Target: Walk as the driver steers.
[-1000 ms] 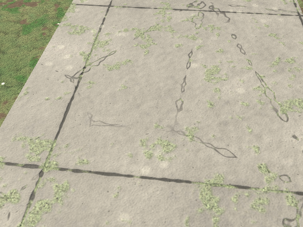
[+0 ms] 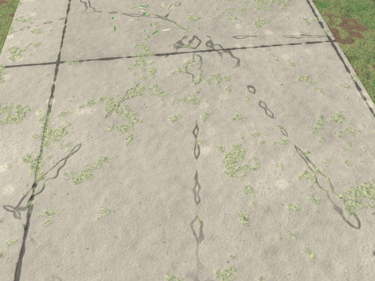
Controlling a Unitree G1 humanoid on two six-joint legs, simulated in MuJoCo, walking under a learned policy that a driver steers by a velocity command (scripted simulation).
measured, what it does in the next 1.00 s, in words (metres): walks ahead: left foot, then right foot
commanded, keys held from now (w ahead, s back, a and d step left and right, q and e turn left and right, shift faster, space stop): w+e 0.10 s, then w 0.08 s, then w+q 0.48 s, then q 0.34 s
